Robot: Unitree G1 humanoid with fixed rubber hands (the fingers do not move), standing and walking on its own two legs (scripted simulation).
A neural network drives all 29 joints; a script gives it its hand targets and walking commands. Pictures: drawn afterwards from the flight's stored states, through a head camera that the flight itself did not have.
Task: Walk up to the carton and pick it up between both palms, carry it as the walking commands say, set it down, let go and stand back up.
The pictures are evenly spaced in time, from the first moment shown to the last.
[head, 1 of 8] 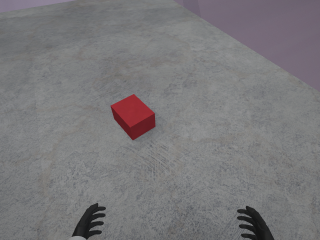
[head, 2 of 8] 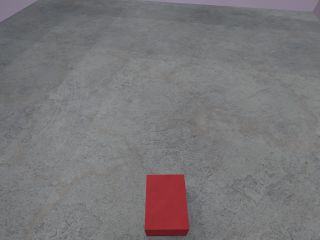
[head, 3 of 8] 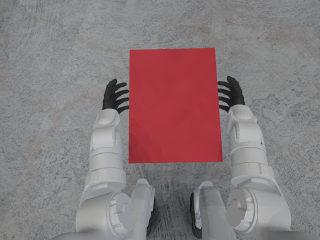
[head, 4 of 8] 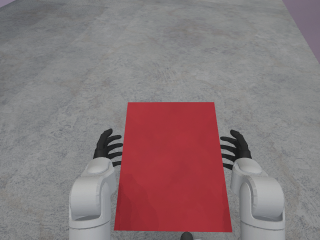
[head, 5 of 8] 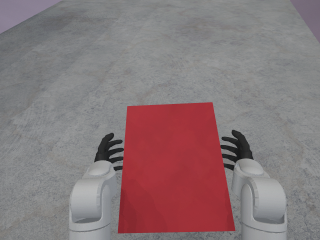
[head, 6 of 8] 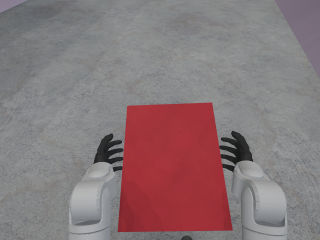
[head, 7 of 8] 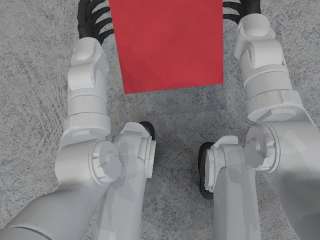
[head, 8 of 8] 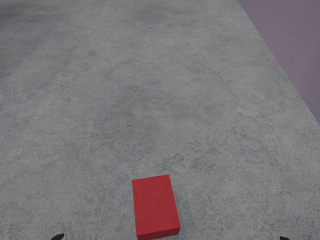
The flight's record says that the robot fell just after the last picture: no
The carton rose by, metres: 0.72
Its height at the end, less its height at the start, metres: +0.00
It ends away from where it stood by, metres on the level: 2.52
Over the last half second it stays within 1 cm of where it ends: yes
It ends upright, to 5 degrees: yes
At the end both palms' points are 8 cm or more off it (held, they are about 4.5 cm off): yes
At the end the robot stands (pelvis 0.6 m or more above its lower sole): yes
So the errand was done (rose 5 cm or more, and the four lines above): yes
